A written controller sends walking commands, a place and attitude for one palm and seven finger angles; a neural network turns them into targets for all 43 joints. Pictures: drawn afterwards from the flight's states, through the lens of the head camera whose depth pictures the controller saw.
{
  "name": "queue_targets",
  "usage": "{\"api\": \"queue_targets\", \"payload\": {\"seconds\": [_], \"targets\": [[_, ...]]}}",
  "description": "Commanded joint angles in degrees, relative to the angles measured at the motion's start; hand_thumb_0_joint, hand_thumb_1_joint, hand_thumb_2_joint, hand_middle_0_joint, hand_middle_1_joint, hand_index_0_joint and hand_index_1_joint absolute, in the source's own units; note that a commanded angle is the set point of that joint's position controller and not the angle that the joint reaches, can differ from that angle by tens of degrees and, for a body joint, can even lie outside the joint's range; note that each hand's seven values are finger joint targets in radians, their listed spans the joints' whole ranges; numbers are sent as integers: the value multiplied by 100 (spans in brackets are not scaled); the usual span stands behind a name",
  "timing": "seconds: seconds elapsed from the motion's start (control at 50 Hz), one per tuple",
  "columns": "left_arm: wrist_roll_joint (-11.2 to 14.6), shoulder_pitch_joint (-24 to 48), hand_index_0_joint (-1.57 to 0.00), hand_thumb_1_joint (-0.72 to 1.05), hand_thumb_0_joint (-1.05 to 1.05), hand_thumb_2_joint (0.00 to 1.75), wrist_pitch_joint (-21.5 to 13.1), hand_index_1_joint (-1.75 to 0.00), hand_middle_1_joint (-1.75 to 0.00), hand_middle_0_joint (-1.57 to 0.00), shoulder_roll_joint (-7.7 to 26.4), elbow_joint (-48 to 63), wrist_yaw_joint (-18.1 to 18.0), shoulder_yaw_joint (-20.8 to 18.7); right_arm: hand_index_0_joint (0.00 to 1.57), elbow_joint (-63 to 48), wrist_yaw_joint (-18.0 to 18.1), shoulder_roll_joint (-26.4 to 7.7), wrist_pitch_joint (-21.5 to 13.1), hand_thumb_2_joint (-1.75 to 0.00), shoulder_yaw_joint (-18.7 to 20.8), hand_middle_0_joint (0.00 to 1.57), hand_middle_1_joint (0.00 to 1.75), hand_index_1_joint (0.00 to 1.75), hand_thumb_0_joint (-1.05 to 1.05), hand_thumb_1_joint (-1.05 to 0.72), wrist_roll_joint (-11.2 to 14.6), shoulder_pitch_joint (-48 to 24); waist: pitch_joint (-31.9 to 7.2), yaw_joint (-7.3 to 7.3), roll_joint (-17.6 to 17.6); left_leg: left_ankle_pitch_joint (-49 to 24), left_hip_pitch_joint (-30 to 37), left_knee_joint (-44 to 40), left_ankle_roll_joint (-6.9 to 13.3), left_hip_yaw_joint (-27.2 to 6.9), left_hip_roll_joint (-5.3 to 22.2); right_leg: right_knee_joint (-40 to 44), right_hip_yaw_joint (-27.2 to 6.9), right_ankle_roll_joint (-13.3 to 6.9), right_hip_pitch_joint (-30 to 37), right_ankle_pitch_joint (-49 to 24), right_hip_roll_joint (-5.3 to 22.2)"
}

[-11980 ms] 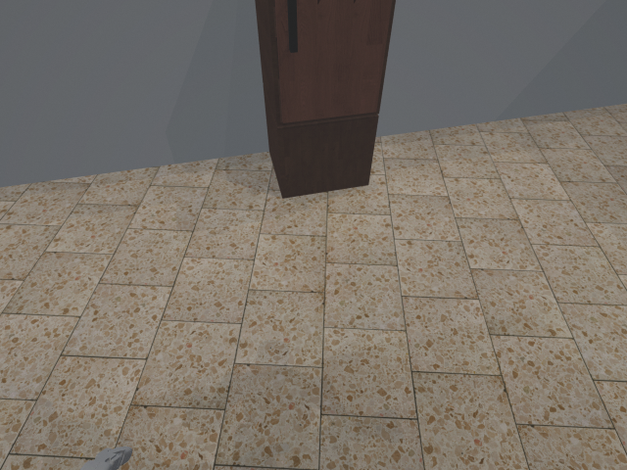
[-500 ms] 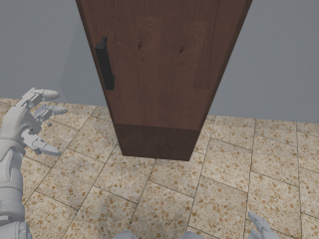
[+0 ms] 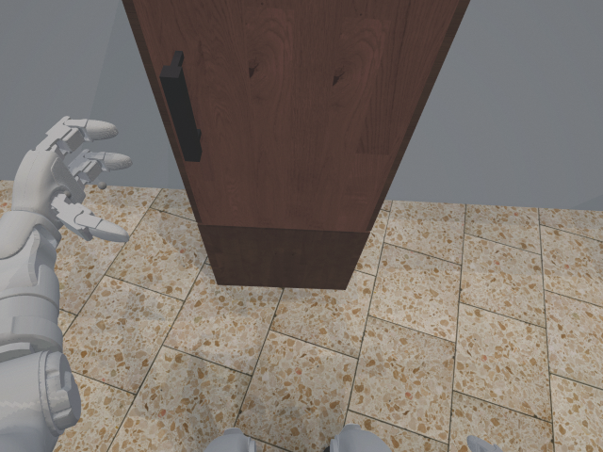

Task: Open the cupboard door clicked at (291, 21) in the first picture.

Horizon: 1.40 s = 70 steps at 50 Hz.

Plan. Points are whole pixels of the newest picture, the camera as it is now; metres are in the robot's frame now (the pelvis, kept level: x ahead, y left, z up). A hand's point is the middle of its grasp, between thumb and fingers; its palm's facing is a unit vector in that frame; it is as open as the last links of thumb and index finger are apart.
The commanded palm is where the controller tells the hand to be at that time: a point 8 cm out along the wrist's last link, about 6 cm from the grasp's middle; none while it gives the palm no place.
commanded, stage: move the hooked fingers beside the handle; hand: left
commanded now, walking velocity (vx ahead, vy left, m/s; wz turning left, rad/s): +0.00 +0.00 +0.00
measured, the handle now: (186, 109) +0.59 +0.17 +0.07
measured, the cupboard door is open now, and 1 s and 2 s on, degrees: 0 0 0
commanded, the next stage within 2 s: slide the fingers in behind the handle in 1.46 s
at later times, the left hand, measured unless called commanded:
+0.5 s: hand (129, 136) +0.51 +0.23 +0.09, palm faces -0.07 -1.00 +0.00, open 14.0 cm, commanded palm +0.51 +0.27 +0.08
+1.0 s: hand (145, 123) +0.55 +0.22 +0.08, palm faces -0.07 -1.00 +0.00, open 14.0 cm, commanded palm +0.53 +0.26 +0.08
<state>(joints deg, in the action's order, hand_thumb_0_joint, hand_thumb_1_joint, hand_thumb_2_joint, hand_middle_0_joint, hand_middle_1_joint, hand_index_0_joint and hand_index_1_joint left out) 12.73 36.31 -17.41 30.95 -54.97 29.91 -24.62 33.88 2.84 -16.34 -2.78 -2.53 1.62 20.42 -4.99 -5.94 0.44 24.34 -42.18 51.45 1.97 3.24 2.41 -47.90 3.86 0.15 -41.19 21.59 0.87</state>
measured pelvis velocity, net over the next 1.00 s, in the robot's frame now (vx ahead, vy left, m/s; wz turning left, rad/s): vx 0.01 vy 0.00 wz -0.03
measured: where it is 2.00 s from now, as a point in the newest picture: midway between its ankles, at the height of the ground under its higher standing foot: outside the picture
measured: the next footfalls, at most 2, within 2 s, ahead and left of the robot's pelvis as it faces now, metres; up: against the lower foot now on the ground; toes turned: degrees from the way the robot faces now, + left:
none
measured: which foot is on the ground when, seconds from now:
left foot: down 0.00-1.00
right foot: down 0.00-1.00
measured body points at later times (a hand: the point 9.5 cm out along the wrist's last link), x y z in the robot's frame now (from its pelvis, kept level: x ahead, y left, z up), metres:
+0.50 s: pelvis -0.01 +0.00 -0.01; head +0.13 +0.02 +0.41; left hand +0.51 +0.28 +0.09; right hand -0.02 -0.28 -0.11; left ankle +0.00 +0.09 -0.69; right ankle +0.01 -0.13 -0.69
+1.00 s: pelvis +0.01 +0.00 -0.01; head +0.17 +0.02 +0.41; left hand +0.55 +0.27 +0.08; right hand -0.04 -0.26 -0.11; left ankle +0.00 +0.09 -0.69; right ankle +0.01 -0.13 -0.69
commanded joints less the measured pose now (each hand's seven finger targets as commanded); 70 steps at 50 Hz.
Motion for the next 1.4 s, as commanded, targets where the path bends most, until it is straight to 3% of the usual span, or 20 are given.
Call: {"api": "queue_targets", "payload": {"seconds": [0.0, 0.18, 0.32, 0.4, 0.52, 0.54, 0.62, 0.7, 0.74, 0.8, 0.84, 0.94, 1.02, 1.08, 1.14, 1.2, 1.24, 1.26, 1.34, 1.38], "targets": [[65, 2429, -30, -50, 0, 30, -400, -120, -120, -30, 1497, 910, -153, -133, 20, -446, 56, -1014, -44, -90, 428, 20, 30, 30, 0, -90, 18, 592, -2069, -48, 576, -2469, 1745, -554, -92, -583, -52, 329, -91, -171, 476, -1587, -286], [-263, 3660, -30, -50, 0, 30, -575, -120, -120, -30, 1913, 163, -323, -164, 20, -202, 74, -1077, 159, -90, 386, 20, 30, 30, 0, -90, -40, 826, -2169, -314, 644, -1816, 1414, -400, -50, -612, -72, 285, -183, -137, 214, -1220, -277], [-412, 4218, -30, -50, 0, 30, -557, -120, -120, -30, 2511, -225, -308, -425, 20, -128, 82, -1136, 285, -90, 339, 20, 30, 30, 0, -90, -83, 1096, -2678, -413, 842, -2128, 1325, -169, -34, -620, -53, 144, -220, -129, 255, -1487, -323], [-518, 4570, -30, -50, 0, 30, -399, -120, -120, -30, 2550, -588, -293, -293, 20, -110, 77, -1146, 356, -90, 304, 20, 30, 30, 0, -90, -98, 1238, -2387, -568, 908, -1963, 1003, -88, 5, -601, -58, 147, -229, -127, 99, -1409, -333], [-661, 5056, -30, -50, 0, 30, -357, -120, -120, -30, 2839, -566, -378, -388, 20, -76, 38, -1195, 479, -90, 304, 20, 30, 30, 0, -90, -162, 1528, -2787, -704, 1071, -2315, 1223, 35, -3, -680, 10, 97, -196, -100, -121, -1536, -379], [-685, 5043, -30, -50, 0, 30, -330, -120, -120, -30, 2682, -668, -379, -262, 20, -71, 23, -1179, 497, -90, 308, 20, 30, 30, 0, -90, -157, 1545, -2775, -728, 1187, -2325, 1266, 57, -10, -671, 1, 103, -192, -108, -219, -1505, -384], [-806, 5441, -30, -50, 0, 30, -255, -120, -120, -30, 3064, -823, -485, -440, 20, -34, 13, -1220, 553, -90, 263, 20, 30, 30, 0, -90, -200, 1718, -2856, -847, 1141, -2373, 1115, 150, 18, -691, 25, 63, -189, -95, -231, -1585, -410], [-908, 4815, -30, -50, 0, 30, -246, -120, -120, -30, 3252, -776, -541, -675, 20, -146, -46, -1202, 631, -90, 281, 20, 30, 30, 0, -90, -256, 1846, -3253, -606, 1316, -2920, 1279, 186, -10, -655, 15, -35, -171, -138, 47, -2038, -422], [-910, 4364, -30, -50, 0, 30, -225, -120, -120, -30, 3229, -681, -502, -711, 20, -220, -89, -1181, 700, -90, 295, 20, 30, 30, 0, -90, -254, 1835, -3321, -486, 1293, -3115, 1315, 147, -26, -608, 28, -10, -166, -128, 208, -2246, -432], [-795, 4496, -30, -50, 0, 30, -190, -120, -120, -30, 2666, -603, -422, -344, 20, -224, -114, -1147, 768, -90, 318, 20, 30, 30, 0, -90, -235, 1829, -2908, -656, 1150, -2993, 1335, 108, -3, -629, 45, 64, -114, -129, -33, -2122, -474], [-720, 4757, -30, -50, 0, 30, -203, -120, -120, -30, 2913, -461, -410, -538, 20, -183, -93, -1203, 799, -90, 343, 20, 30, 30, 0, -90, -236, 1845, -2923, -713, 949, -2768, 1229, 77, 23, -616, 47, 127, -147, -93, 107, -2083, -486], [-736, 5010, -30, -50, 0, 30, -455, -120, -120, -30, 2808, -20, -580, -532, 20, -91, -126, -1129, 796, -90, 361, 20, 30, 30, 0, -90, -259, 1837, -3181, -675, 1528, -3225, 1871, 131, -44, -702, 61, 98, -126, -129, -183, -2068, -494], [-756, 4660, -30, -50, 0, 30, -323, -120, -120, -30, 2478, -521, -627, -312, 20, -81, -149, -1103, 824, -90, 337, 20, 30, 30, 0, -90, -225, 1775, -2739, -720, 1254, -3123, 1622, 93, -25, -655, 46, 154, -111, -110, -165, -2083, -494], [-831, 4363, -30, -50, 0, 30, -127, -120, -120, -30, 2600, -881, -622, -335, 20, -176, -132, -1133, 855, -90, 309, 20, 30, 30, 0, -90, -200, 1730, -2475, -676, 996, -2744, 1126, 53, 14, -574, -6, 151, -125, -104, 10, -2045, -460], [-838, 4374, -30, -50, 0, 30, -245, -120, -120, -30, 2830, -581, -612, -485, 20, -250, -105, -1138, 861, -90, 319, 20, 30, 30, 0, -90, -213, 1700, -2782, -591, 1115, -3056, 1266, 102, -7, -569, -5, 73, -151, -119, 172, -2317, -451], [-703, 4615, -30, -50, 0, 30, -464, -120, -120, -30, 2696, -244, -585, -447, 20, -267, -116, -1116, 837, -90, 333, 20, 30, 30, 0, -90, -223, 1652, -2916, -642, 1133, -3121, 1412, 148, -4, -584, 3, 49, -169, -136, 201, -2416, -476], [-661, 4626, -30, -50, 0, 30, -530, -120, -120, -30, 2865, -210, -534, -592, 20, -243, -109, -1144, 835, -90, 353, 20, 30, 30, 0, -90, -214, 1611, -3086, -635, 1124, -3039, 1401, 158, -4, -567, -3, 61, -201, -115, 315, -2419, -476], [-649, 4651, -30, -50, 0, 30, -517, -120, -120, -30, 2873, -293, -511, -576, 20, -215, -96, -1151, 838, -90, 345, 20, 30, 30, 0, -90, -204, 1613, -3016, -670, 980, -2973, 1317, 151, 8, -583, -2, 65, -194, -108, 339, -2396, -473], [-718, 4882, -30, -50, 0, 30, -357, -120, -120, -30, 2443, -635, -444, -129, 20, -104, -73, -1131, 844, -90, 307, 20, 30, 30, 0, -90, -180, 1587, -2651, -817, 1254, -2780, 1415, 174, -5, -636, 9, 110, -145, -101, -220, -1985, -462], [-738, 4894, -30, -50, 0, 30, -314, -120, -120, -30, 2498, -565, -458, -148, 20, -94, -65, -1146, 833, -90, 315, 20, 30, 30, 0, -90, -195, 1627, -2783, -799, 1313, -2853, 1486, 172, -15, -669, 10, 97, -137, -106, -224, -1971, -451]]}}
